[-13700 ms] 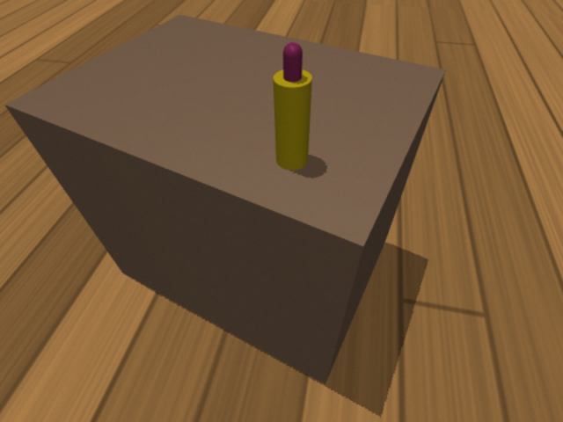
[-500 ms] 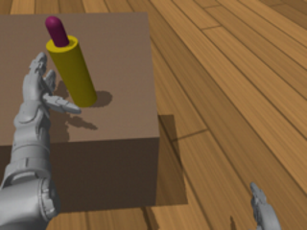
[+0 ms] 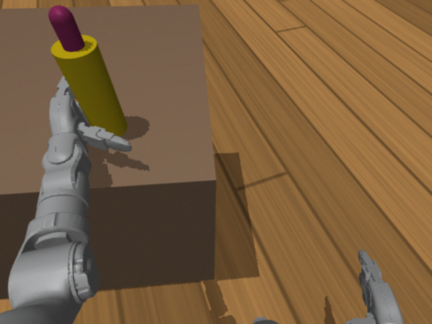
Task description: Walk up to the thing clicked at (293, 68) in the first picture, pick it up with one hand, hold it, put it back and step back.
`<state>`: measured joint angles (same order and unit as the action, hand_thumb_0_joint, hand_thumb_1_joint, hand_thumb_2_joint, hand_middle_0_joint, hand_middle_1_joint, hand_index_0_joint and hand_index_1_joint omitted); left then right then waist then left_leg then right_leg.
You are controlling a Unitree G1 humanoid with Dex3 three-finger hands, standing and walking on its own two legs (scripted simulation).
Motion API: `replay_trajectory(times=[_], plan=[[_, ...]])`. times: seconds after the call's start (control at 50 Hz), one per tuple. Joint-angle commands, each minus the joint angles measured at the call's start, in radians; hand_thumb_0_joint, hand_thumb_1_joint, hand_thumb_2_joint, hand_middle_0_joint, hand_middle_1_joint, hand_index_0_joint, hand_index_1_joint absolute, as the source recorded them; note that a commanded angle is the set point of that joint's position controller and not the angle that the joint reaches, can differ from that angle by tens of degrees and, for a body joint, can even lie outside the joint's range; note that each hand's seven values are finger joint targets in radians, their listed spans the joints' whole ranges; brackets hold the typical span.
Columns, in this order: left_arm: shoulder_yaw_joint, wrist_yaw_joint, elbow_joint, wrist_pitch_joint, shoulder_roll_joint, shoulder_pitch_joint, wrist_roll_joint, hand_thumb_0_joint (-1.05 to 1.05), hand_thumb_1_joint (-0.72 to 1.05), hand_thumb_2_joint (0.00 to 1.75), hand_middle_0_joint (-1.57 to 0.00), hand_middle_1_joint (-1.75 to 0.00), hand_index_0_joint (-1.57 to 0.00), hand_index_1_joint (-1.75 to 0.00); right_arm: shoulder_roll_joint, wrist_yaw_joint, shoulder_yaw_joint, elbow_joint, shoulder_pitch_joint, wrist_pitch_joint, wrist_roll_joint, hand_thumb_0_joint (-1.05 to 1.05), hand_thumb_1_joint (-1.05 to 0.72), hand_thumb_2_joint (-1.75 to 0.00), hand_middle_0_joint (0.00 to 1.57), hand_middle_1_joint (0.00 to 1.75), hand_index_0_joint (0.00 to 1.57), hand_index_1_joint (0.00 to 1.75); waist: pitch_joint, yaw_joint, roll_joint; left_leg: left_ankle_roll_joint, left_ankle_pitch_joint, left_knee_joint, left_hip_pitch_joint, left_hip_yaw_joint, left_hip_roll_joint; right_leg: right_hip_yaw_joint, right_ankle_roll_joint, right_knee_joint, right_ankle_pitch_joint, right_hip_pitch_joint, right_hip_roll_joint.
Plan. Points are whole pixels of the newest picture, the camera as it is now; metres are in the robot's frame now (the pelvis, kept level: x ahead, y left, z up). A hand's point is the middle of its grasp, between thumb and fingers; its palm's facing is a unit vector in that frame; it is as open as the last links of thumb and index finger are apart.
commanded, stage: close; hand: left
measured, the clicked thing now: (89, 80) +0.51 +0.19 +0.18
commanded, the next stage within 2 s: settle in 0.50 s
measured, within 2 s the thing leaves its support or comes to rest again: leaves its support in 0.96 s
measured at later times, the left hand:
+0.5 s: hand (102, 110) +0.50 +0.19 +0.12, palm faces +0.15 -0.99 +0.00, open 10.0 cm
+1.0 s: hand (99, 110) +0.48 +0.19 +0.14, palm faces +0.14 -0.99 -0.02, open 9.0 cm
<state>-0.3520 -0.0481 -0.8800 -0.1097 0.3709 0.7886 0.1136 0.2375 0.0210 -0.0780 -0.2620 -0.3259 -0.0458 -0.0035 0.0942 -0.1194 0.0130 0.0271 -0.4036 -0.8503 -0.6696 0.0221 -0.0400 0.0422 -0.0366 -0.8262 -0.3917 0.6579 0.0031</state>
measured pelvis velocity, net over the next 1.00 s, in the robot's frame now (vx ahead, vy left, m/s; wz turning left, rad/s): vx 0.02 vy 0.00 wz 0.00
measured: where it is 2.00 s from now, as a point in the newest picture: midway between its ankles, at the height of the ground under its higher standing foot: outside the picture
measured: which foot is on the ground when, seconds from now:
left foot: down 0.00-1.00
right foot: down 0.00-1.00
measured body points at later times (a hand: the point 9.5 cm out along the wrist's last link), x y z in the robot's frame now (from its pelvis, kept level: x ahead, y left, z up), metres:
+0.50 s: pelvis +0.01 +0.01 +0.00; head +0.08 +0.01 +0.44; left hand +0.48 +0.24 +0.13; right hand +0.15 -0.26 -0.05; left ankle +0.00 +0.14 -0.70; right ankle +0.01 -0.14 -0.70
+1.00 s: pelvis +0.02 +0.00 +0.00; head +0.08 +0.00 +0.45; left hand +0.47 +0.24 +0.14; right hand +0.17 -0.25 -0.06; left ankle +0.00 +0.14 -0.70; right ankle +0.01 -0.14 -0.70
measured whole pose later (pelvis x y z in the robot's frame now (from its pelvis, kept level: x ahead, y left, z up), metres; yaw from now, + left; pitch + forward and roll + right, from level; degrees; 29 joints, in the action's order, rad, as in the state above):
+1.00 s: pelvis +0.02 +0.00 +0.00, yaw +0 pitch +12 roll -1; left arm -0.32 -0.06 -0.75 -0.03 0.35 0.72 0.12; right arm 0.22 0.01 -0.05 -0.31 -0.33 -0.02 -0.02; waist 0.11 -0.09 0.03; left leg 0.03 -0.42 -0.83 -0.62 0.02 -0.04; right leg 0.04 -0.04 -0.80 -0.41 0.61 0.01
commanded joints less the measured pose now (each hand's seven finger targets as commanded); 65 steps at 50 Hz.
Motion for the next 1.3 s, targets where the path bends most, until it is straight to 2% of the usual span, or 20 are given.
replay_trajectory(times=[0.0, 0.02, 0.06, 0.18, 0.3, 0.36, 0.38, 0.48, 0.54, 0.58, 0.64, 0.68, 0.78, 0.8, 0.92, 1.08, 1.14, 1.18, 1.22, 1.28], plan=[[-0.01, -0.003, 0.187, -0.081, 0.248, 0.504, 0.001, 0.0, -0.57, 0.14, -0.48, -0.32, -0.49, -0.31, 0.102, 0.005, -0.042, 0.156, 0.013, -0.049, -0.001, 0.0, 0.53, -0.04, 0.05, 0.05, 0.05, 0.05, 0.411, -0.008, 0.037, -0.043, 0.306, 0.072, 0.238, -0.033, 0.024, -0.044, 0.024, 0.098, 0.339, -0.155, -0.016], [-0.029, -0.002, 0.165, -0.08, 0.278, 0.49, 0.003, 0.0, -0.54, 0.15, -0.5, -0.34, -0.51, -0.32, 0.141, 0.007, -0.081, 0.156, -0.002, -0.05, -0.001, 0.0, 0.53, -0.04, 0.05, 0.05, 0.05, 0.05, 0.388, -0.018, 0.026, -0.045, 0.294, 0.071, 0.218, -0.035, 0.025, -0.041, 0.024, 0.097, 0.335, -0.156, -0.015], [-0.014, -0.009, 0.132, -0.08, 0.251, 0.488, -0.002, 0.0, -0.52, 0.18, -0.53, -0.37, -0.55, -0.35, 0.117, -0.001, -0.046, 0.193, 0.01, -0.051, -0.001, 0.0, 0.54, -0.04, 0.05, 0.05, 0.05, 0.05, 0.38, -0.024, 0.018, -0.046, 0.286, 0.07, 0.211, -0.034, 0.025, -0.042, 0.025, 0.095, 0.327, -0.142, -0.016], [-0.026, -0.015, 0.165, -0.083, 0.298, 0.566, -0.001, 0.0, -0.44, 0.31, -0.68, -0.51, -0.69, -0.5, 0.147, -0.004, -0.074, 0.177, -0.01, -0.05, 0.004, 0.0, 0.53, -0.04, 0.05, 0.05, 0.05, 0.05, 0.449, -0.02, 0.069, -0.035, 0.348, 0.062, 0.278, -0.019, 0.014, -0.055, 0.034, 0.081, 0.342, -0.114, -0.023], [-0.002, -0.011, 0.104, -0.086, 0.235, 0.524, -0.002, 0.0, -0.32, 0.49, -0.88, -0.72, -0.89, -0.71, 0.139, -0.007, -0.063, 0.195, 0.005, -0.05, 0.006, 0.0, 0.53, -0.04, 0.05, 0.05, 0.05, 0.05, 0.415, -0.018, 0.047, -0.03, 0.272, 0.081, 0.231, -0.013, 0.01, -0.063, 0.042, 0.08, 0.259, -0.091, -0.03], [-0.02, -0.009, 0.15, -0.094, 0.261, 0.493, 0.001, 0.0, -0.19, 0.57, -0.97, -0.81, -0.99, -0.79, 0.148, -0.009, -0.075, 0.184, -0.036, -0.043, 0.008, 0.0, 0.53, -0.04, 0.05, 0.05, 0.05, 0.05, 0.468, 0.001, 0.085, -0.025, 0.373, 0.063, 0.28, -0.012, 0.009, -0.066, 0.045, 0.067, 0.323, -0.1, -0.031], [0.007, -0.015, 0.183, -0.093, 0.225, 0.486, 0.001, 0.0, -0.2, 0.6, -1.0, -0.83, -1.01, -0.83, 0.133, -0.011, -0.063, 0.208, -0.029, -0.042, 0.007, 0.0, 0.52, -0.04, 0.05, 0.05, 0.05, 0.05, 0.513, -0.005, 0.086, -0.028, 0.418, 0.052, 0.308, -0.016, 0.009, -0.063, 0.041, 0.063, 0.371, -0.126, -0.029], [0.025, -0.018, 0.191, -0.076, 0.165, 0.388, 0.011, 0.0, -0.04, 0.81, -1.21, -1.06, -1.22, -1.05, 0.108, -0.016, -0.045, 0.19, 0.003, -0.035, 0.0, 0.0, 0.51, -0.05, 0.05, 0.05, 0.05, 0.05, 0.454, 0.008, 0.035, -0.037, 0.393, 0.057, 0.243, -0.022, 0.011, -0.057, 0.034, 0.066, 0.38, -0.148, -0.027], [-0.012, -0.019, 0.259, -0.073, 0.231, 0.365, 0.01, 0.0, 0.08, 0.98, -1.32, -1.22, -1.33, -1.22, 0.116, -0.019, -0.054, 0.152, -0.025, -0.021, -0.004, 0.0, 0.52, -0.05, 0.05, 0.05, 0.05, 0.05, 0.463, 0.031, 0.082, -0.033, 0.429, 0.056, 0.267, -0.027, 0.011, -0.057, 0.038, 0.065, 0.395, -0.154, -0.027], [-0.016, -0.018, 0.238, -0.063, 0.216, 0.342, 0.019, 0.0, 0.16, 1.14, -1.42, -1.38, -1.42, -1.38, 0.103, -0.021, -0.036, 0.177, -0.001, -0.02, -0.009, 0.0, 0.53, -0.05, 0.05, 0.05, 0.05, 0.05, 0.44, 0.033, 0.025, -0.041, 0.406, 0.057, 0.218, -0.032, 0.017, -0.052, 0.03, 0.066, 0.417, -0.207, -0.023], [-0.008, -0.025, 0.269, -0.058, 0.222, 0.358, 0.016, 0.0, 0.38, 1.27, -1.31, -1.33, -1.3, -1.36, 0.139, -0.022, -0.076, 0.151, -0.001, -0.012, -0.011, 0.0, 0.53, -0.06, 0.05, 0.05, 0.05, 0.05, 0.43, 0.017, 0.049, -0.038, 0.422, 0.061, 0.263, -0.03, 0.014, -0.053, 0.033, 0.066, 0.407, -0.159, -0.024], [0.014, -0.028, 0.297, -0.054, 0.203, 0.387, 0.007, 0.0, 0.43, 1.3, -1.33, -1.35, -1.32, -1.38, 0.103, -0.026, -0.04, 0.172, -0.001, -0.014, -0.011, 0.0, 0.53, -0.06, 0.05, 0.05, 0.05, 0.05, 0.457, 0.013, 0.052, -0.035, 0.479, 0.052, 0.302, -0.025, 0.009, -0.059, 0.032, 0.06, 0.44, -0.163, -0.024], [-0.036, -0.019, 0.42, -0.048, 0.283, 0.465, 0.03, 0.0, 0.28, 1.33, -1.37, -1.42, -1.37, -1.45, 0.129, -0.017, -0.063, 0.153, -0.018, -0.012, -0.016, 0.0, 0.53, -0.05, 0.05, 0.05, 0.05, 0.05, 0.519, 0.027, 0.063, -0.036, 0.507, 0.054, 0.322, -0.029, 0.013, -0.052, 0.028, 0.06, 0.504, -0.238, -0.016], [-0.003, -0.02, 0.401, -0.043, 0.244, 0.461, 0.023, 0.0, 0.25, 1.33, -1.37, -1.43, -1.37, -1.45, 0.089, -0.019, -0.033, 0.112, -0.042, -0.007, -0.013, 0.0, 0.53, -0.06, 0.05, 0.05, 0.05, 0.05, 0.491, 0.025, 0.089, -0.034, 0.525, 0.05, 0.332, -0.028, 0.014, -0.055, 0.027, 0.063, 0.507, -0.21, -0.016], [-0.011, -0.014, 0.491, -0.036, 0.269, 0.541, 0.039, 0.0, 0.14, 1.33, -1.34, -1.42, -1.33, -1.44, 0.106, -0.003, -0.041, 0.118, 0.004, -0.023, -0.016, 0.0, 0.53, -0.06, 0.05, 0.05, 0.05, 0.05, 0.545, 0.029, 0.095, -0.031, 0.575, 0.051, 0.394, -0.024, 0.014, -0.057, 0.025, 0.074, 0.551, -0.235, -0.013], [-0.003, -0.014, 0.392, 0.009, 0.259, 0.522, 0.038, 0.0, 0.17, 1.36, -1.34, -1.44, -1.34, -1.46, 0.09, 0.005, -0.022, 0.033, 0.0, -0.039, -0.019, 0.0, 0.54, -0.05, 0.05, 0.05, 0.05, 0.05, 0.441, 0.029, 0.083, -0.032, 0.48, 0.092, 0.367, -0.026, 0.015, -0.063, 0.029, 0.114, 0.449, -0.216, -0.013], [-0.014, -0.015, 0.384, 0.02, 0.284, 0.548, 0.042, 0.0, 0.18, 1.37, -1.36, -1.45, -1.36, -1.48, 0.133, 0.014, -0.056, 0.067, 0.05, -0.051, -0.022, 0.0, 0.54, -0.05, 0.05, 0.05, 0.05, 0.05, 0.461, 0.025, 0.052, -0.036, 0.435, 0.103, 0.355, -0.03, 0.019, -0.06, 0.025, 0.126, 0.434, -0.246, -0.012], [0.011, -0.019, 0.377, 0.026, 0.251, 0.56, 0.038, 0.0, 0.16, 1.37, -1.36, -1.45, -1.36, -1.48, 0.084, 0.01, -0.009, 0.051, 0.022, -0.054, -0.022, 0.0, 0.55, -0.05, 0.05, 0.05, 0.05, 0.05, 0.441, 0.027, 0.062, -0.033, 0.419, 0.113, 0.365, -0.027, 0.017, -0.066, 0.028, 0.131, 0.404, -0.225, -0.016], [0.002, -0.019, 0.363, 0.026, 0.272, 0.561, 0.04, 0.0, 0.18, 1.38, -1.34, -1.45, -1.35, -1.47, 0.125, 0.018, -0.047, 0.059, 0.044, -0.061, -0.024, 0.0, 0.55, -0.05, 0.05, 0.05, 0.05, 0.05, 0.419, 0.022, 0.056, -0.031, 0.388, 0.126, 0.37, -0.026, 0.016, -0.068, 0.031, 0.141, 0.366, -0.207, -0.016], [0.0, -0.015, 0.374, 0.028, 0.283, 0.595, 0.041, 0.0, 0.21, 1.38, -1.36, -1.46, -1.37, -1.48, 0.107, 0.021, -0.028, 0.065, 0.079, -0.068, -0.025, 0.0, 0.55, -0.05, 0.05, 0.05, 0.05, 0.05, 0.434, 0.038, 0.045, -0.035, 0.329, 0.134, 0.341, -0.031, 0.024, -0.062, 0.025, 0.154, 0.34, -0.238, -0.012]])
